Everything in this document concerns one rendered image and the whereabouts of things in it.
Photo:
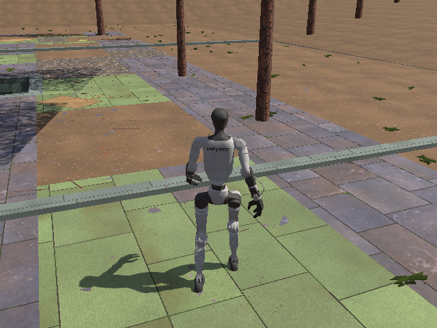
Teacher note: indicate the robot right foot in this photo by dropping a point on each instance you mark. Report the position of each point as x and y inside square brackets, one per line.
[233, 265]

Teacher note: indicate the left robot upper arm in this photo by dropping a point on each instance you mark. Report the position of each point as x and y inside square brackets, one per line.
[194, 153]

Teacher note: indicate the right robot upper arm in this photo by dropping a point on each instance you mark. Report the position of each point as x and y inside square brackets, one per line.
[240, 145]

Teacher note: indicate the robot right forearm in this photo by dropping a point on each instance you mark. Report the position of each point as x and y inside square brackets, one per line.
[252, 186]

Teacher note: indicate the robot left forearm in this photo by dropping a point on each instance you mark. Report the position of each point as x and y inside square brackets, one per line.
[189, 175]

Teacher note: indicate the robot right hand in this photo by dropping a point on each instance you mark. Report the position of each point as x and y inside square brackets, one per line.
[259, 208]

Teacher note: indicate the robot left hand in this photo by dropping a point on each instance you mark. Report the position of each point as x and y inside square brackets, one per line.
[196, 177]

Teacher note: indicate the left robot thigh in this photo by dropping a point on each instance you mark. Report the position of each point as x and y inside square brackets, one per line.
[201, 213]

